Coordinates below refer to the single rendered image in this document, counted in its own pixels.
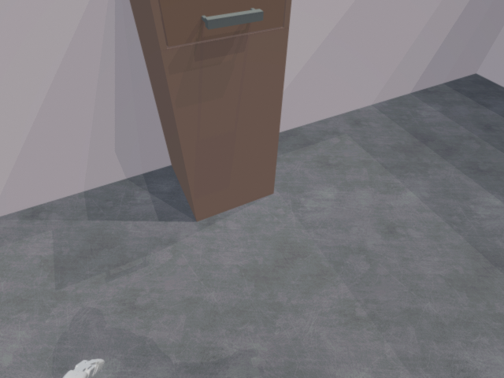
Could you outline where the cabinet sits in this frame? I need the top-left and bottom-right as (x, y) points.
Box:
(130, 0), (291, 222)

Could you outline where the left robot hand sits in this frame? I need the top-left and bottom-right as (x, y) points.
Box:
(63, 359), (105, 378)

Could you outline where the handle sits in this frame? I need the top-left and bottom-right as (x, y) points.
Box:
(202, 8), (264, 30)

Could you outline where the drawer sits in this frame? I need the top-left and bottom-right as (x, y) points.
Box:
(158, 0), (285, 46)

